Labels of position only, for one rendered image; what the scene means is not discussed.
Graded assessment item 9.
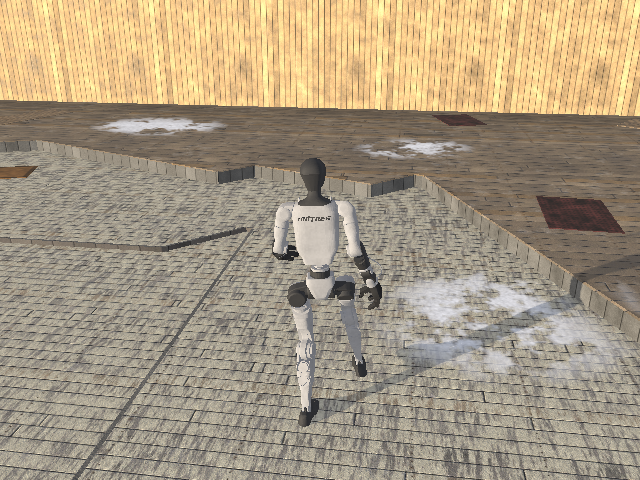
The left robot hand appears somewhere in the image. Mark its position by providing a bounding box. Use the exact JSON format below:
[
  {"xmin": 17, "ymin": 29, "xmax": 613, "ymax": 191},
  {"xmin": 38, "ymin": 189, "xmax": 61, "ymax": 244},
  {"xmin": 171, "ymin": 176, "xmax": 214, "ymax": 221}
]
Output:
[{"xmin": 276, "ymin": 245, "xmax": 299, "ymax": 261}]

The robot left shin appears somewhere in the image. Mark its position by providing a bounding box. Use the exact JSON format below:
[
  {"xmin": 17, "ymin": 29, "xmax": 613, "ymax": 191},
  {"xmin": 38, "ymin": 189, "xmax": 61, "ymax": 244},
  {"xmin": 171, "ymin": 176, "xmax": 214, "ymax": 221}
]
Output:
[{"xmin": 296, "ymin": 341, "xmax": 315, "ymax": 412}]

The left robot thigh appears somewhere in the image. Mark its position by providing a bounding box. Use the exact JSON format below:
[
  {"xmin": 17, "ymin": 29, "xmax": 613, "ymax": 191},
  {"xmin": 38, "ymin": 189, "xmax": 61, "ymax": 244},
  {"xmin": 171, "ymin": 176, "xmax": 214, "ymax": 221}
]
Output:
[{"xmin": 287, "ymin": 281, "xmax": 316, "ymax": 360}]

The robot left forearm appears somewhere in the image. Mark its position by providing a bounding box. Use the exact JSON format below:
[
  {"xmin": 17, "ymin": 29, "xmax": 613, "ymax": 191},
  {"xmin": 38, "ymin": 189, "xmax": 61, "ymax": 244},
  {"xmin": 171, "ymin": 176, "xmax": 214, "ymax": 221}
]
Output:
[{"xmin": 272, "ymin": 239, "xmax": 286, "ymax": 258}]

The robot right forearm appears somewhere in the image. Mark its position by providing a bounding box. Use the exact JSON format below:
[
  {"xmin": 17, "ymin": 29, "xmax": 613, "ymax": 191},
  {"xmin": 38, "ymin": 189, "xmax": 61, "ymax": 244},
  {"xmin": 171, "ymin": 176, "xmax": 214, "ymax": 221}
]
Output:
[{"xmin": 354, "ymin": 241, "xmax": 378, "ymax": 288}]

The robot left upper arm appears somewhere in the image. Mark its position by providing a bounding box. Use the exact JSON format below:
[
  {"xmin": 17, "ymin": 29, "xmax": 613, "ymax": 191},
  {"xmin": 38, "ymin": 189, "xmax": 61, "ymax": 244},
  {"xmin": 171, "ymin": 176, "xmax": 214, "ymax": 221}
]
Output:
[{"xmin": 273, "ymin": 202, "xmax": 295, "ymax": 254}]

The right robot hand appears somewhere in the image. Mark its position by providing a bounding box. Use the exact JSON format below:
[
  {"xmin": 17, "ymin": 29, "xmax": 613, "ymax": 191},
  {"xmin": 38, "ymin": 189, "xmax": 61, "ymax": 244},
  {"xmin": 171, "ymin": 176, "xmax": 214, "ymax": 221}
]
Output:
[{"xmin": 359, "ymin": 282, "xmax": 382, "ymax": 310}]

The robot right upper arm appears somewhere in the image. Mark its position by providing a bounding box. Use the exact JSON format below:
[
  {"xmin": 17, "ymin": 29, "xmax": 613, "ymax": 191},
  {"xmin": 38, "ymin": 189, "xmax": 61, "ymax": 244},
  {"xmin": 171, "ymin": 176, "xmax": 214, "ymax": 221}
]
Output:
[{"xmin": 335, "ymin": 200, "xmax": 362, "ymax": 257}]

